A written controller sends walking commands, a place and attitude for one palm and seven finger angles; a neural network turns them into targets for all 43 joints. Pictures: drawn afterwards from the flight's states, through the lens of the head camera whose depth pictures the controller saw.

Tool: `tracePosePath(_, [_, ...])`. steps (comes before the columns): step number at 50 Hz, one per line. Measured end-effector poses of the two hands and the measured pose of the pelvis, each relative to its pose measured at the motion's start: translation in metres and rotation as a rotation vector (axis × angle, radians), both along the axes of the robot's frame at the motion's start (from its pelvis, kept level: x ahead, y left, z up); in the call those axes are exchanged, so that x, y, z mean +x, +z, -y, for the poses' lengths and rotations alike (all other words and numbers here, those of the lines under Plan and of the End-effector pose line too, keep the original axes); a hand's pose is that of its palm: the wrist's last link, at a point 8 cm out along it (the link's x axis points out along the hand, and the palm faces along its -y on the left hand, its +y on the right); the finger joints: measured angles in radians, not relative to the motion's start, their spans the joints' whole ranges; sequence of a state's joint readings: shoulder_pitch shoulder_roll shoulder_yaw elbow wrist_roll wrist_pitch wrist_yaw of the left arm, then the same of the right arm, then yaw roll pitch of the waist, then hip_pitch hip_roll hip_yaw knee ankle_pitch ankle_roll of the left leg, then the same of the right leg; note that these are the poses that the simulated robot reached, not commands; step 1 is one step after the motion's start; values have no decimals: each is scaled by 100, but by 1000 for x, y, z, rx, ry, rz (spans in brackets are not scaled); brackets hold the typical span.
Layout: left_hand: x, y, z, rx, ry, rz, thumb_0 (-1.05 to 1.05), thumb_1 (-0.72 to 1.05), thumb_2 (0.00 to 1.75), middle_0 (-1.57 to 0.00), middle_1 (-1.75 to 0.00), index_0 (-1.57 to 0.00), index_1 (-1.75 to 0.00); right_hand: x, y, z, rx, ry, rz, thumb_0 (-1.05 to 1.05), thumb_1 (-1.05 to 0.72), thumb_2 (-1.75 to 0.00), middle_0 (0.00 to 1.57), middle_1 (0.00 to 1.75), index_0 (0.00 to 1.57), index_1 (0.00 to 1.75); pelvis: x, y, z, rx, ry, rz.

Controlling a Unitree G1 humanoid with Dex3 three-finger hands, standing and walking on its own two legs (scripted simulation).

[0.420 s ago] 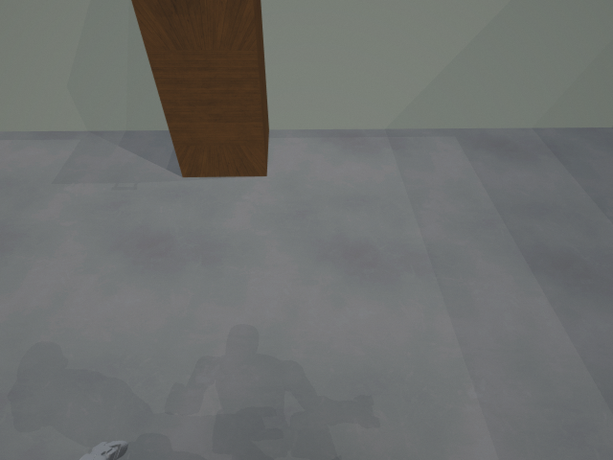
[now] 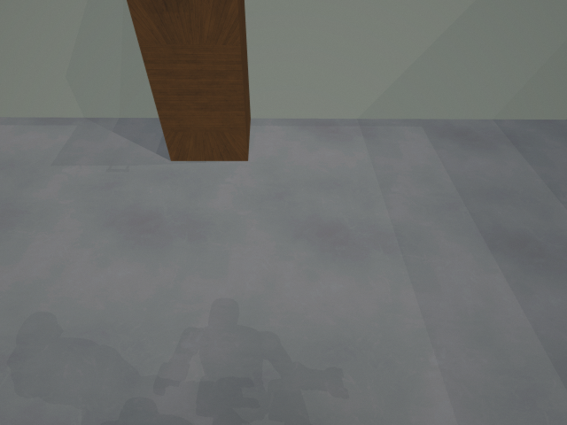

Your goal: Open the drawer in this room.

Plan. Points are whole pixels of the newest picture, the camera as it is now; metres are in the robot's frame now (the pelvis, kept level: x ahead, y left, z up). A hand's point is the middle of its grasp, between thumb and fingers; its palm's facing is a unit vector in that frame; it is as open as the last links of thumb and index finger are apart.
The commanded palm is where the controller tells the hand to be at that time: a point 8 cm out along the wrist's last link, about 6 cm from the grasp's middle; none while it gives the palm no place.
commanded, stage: stand and wait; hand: left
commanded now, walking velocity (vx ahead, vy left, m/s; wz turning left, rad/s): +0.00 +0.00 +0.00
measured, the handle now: out of the picture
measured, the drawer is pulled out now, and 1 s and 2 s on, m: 0.00 0.00 0.00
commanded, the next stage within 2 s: turn or walk to find it in 0.48 s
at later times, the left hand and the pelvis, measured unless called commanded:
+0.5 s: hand out of the picture +0.07 +0.24 -0.15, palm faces -0.04 -0.94 -0.33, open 7.4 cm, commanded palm none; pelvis +0.00 +0.00 +0.00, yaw +0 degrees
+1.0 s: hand out of the picture +0.02 +0.22 -0.19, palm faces +0.11 -0.97 -0.23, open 7.4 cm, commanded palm none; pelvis -0.02 +0.01 -0.01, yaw +7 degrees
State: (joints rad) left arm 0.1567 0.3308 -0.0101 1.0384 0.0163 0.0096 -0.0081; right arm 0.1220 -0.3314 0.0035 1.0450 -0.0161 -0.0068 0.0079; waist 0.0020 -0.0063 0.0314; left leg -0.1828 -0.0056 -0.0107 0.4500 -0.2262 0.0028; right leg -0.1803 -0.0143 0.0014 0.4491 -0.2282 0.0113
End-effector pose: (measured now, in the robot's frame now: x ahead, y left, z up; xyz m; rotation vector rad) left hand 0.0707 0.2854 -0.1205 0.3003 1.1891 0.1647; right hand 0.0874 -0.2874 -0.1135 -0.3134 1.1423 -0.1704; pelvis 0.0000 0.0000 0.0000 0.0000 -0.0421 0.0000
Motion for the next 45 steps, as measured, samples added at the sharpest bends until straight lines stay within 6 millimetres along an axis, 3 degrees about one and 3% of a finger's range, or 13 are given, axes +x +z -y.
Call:
tracePosePath(13, [-14, 1, -4, 16, 10, -45, 1, 90, 90, -20, -30, -21, -30, -31, -4, 8, -6, -38, -78, 1, -91, -90, 20, 30, 21, 30, -4, 2, 2, 0, -3, 2])
tracePosePath(31, [0, 3, 1, 15, 13, -3, 0, 90, 90, -20, -30, -21, -30, -23, -6, 7, 5, -23, -70, 1, -91, -90, 20, 30, 21, 30, -5, 1, 4, 1, 15, -8])
tracePosePath(40, [-26, -18, 20, -44, 84, -33, 0, 91, 90, -20, -30, -20, -30, -25, -24, -25, 58, 17, -128, 1, -91, -90, 20, 30, 20, 30, -8, -8, 0, -14, 69, -29])
tracePosePath(45, [-47, -37, 20, -89, 125, -62, 0, 90, 90, -20, -30, -21, -30, -28, -29, -50, 72, 27, -139, 1, -91, -90, 20, 30, 21, 30, -10, -16, -11, -10, 96, -21])
